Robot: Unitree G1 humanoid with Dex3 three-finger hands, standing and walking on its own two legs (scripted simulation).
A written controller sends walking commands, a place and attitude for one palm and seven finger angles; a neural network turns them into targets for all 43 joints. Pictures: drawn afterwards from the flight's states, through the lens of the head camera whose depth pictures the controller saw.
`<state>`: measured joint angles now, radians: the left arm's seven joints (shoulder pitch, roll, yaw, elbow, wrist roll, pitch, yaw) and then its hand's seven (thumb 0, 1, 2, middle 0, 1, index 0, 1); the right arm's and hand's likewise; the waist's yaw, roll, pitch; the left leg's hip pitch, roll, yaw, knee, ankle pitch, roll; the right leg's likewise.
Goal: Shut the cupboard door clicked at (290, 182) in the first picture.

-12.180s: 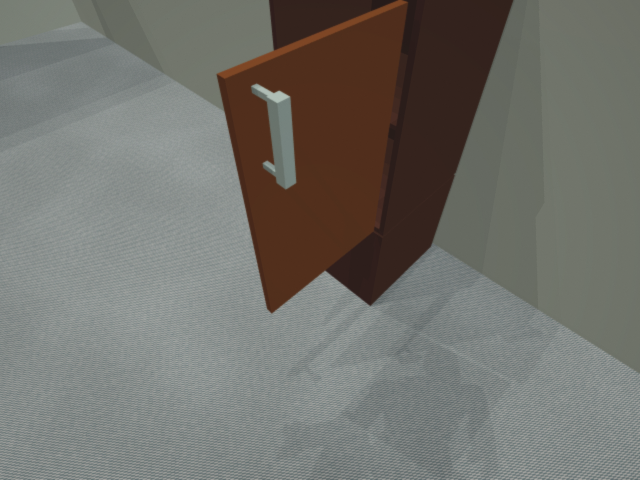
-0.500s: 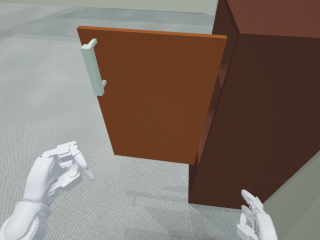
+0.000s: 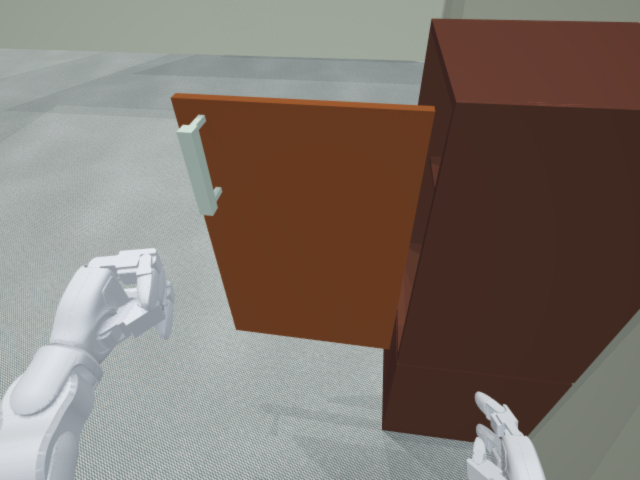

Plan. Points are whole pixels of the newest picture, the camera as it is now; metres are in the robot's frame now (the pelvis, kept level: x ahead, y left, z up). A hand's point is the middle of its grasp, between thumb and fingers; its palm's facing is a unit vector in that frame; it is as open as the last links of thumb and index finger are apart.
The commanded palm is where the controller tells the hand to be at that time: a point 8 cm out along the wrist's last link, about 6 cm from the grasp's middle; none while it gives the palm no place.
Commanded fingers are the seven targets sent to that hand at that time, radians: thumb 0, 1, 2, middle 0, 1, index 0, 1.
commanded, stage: raise the hand and make a fist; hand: left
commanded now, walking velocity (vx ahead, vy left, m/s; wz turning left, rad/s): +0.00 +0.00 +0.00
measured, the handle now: (204, 166) +0.51 +0.25 +0.16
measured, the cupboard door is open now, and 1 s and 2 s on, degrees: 89 89 89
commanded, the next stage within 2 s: bring the fist close to the handle in 0.28 s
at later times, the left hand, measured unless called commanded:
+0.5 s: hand (170, 308) +0.24 +0.19 +0.16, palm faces +0.02 -1.00 -0.07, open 3.1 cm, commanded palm +0.22 +0.24 +0.16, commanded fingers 0.00 0.90 0.90 -1.30 -1.50 -1.30 -1.50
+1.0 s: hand (183, 240) +0.33 +0.21 +0.16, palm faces +0.01 -1.00 -0.04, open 3.1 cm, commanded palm +0.31 +0.26 +0.16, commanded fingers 0.00 0.90 0.90 -1.30 -1.50 -1.30 -1.50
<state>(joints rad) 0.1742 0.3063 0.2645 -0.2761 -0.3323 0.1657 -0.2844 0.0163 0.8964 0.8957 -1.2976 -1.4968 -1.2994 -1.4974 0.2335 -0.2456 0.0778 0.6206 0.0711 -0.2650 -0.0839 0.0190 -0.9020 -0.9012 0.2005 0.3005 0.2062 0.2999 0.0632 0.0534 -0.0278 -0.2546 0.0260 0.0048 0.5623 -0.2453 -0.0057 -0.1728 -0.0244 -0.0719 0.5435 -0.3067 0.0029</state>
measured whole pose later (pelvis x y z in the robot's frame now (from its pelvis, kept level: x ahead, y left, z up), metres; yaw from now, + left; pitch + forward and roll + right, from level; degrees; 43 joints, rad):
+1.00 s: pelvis +0.01 -0.01 +0.00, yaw -1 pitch -2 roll +0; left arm -0.20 0.36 0.32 0.17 -0.28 0.12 -0.30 0.02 0.90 0.90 -1.30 -1.50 -1.30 -1.50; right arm 0.24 -0.26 0.05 0.66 0.07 -0.22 -0.11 0.02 -0.90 -0.90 0.20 0.30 0.21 0.30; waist 0.03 0.04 -0.02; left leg -0.26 0.03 0.02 0.54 -0.25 -0.01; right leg -0.20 -0.02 -0.05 0.55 -0.32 0.00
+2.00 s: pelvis +0.02 +0.00 +0.00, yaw -1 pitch +2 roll +0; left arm -0.49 0.42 0.35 0.56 -0.24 0.04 -0.33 0.02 0.90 0.90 -1.30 -1.50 -1.30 -1.50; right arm 0.27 -0.27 0.04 0.63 0.07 -0.11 -0.10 0.02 -0.90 -0.90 0.20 0.30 0.21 0.30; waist -0.01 0.04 -0.05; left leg -0.34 0.03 0.03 0.57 -0.28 0.00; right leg -0.27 -0.02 -0.04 0.56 -0.33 0.00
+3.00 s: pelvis +0.00 +0.01 -0.02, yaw -2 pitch +14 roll -2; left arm -1.17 0.67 0.31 1.31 -0.13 -0.15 -0.52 0.02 0.90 0.90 -1.30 -1.50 -1.30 -1.50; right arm 0.40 -0.32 0.03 0.73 0.03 -0.11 -0.09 0.01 -0.90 -0.90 0.20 0.30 0.21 0.30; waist -0.18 0.03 -0.06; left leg -0.70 0.05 0.02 0.77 -0.31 0.01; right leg -0.61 -0.01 -0.04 0.72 -0.35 0.02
